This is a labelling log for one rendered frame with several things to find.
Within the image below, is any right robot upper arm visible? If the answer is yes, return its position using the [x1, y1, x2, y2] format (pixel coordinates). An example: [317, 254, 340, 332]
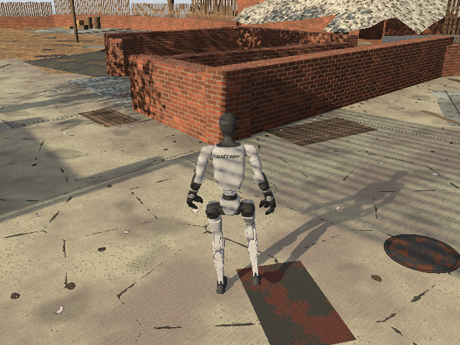
[244, 144, 265, 184]

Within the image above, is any robot right hand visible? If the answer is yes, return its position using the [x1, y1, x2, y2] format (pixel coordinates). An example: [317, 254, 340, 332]
[259, 198, 276, 215]

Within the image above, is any left robot upper arm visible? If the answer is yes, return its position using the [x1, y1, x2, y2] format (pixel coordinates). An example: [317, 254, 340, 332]
[194, 145, 213, 184]

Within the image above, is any humanoid robot torso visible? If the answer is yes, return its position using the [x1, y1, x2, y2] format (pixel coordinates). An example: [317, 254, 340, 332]
[212, 141, 246, 216]

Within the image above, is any right robot forearm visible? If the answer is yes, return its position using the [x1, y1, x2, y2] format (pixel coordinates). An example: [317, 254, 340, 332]
[258, 173, 274, 201]

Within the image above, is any robot left hand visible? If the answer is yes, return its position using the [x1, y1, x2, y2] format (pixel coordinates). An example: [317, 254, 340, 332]
[186, 195, 203, 209]

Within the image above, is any left robot forearm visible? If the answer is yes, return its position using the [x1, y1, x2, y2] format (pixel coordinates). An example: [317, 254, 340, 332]
[188, 173, 201, 198]

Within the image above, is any right robot thigh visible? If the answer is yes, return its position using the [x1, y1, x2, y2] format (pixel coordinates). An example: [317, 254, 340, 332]
[240, 199, 255, 240]

